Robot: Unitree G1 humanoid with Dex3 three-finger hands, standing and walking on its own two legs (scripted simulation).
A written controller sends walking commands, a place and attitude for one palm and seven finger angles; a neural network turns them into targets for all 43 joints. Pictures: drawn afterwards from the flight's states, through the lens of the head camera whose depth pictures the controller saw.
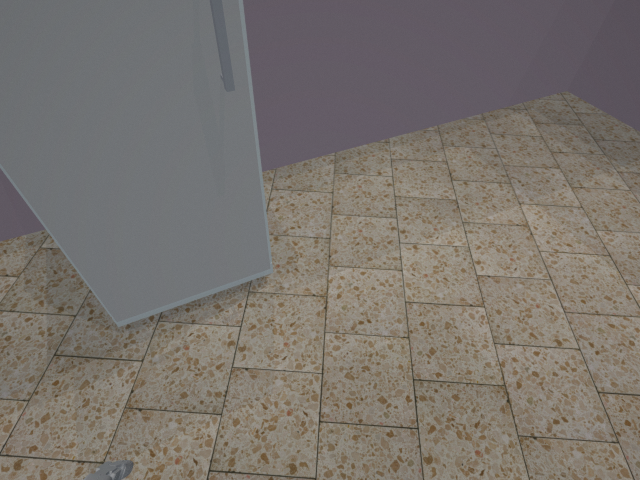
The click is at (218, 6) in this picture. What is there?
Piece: fridge door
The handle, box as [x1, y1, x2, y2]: [210, 0, 234, 91]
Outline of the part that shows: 210,0 222,71 220,75 226,91 234,90 221,0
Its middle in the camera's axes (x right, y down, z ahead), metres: -0.21 -0.44 +0.74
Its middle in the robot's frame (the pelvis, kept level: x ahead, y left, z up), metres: +0.87 +0.26 +0.22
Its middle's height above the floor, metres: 0.99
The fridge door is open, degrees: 0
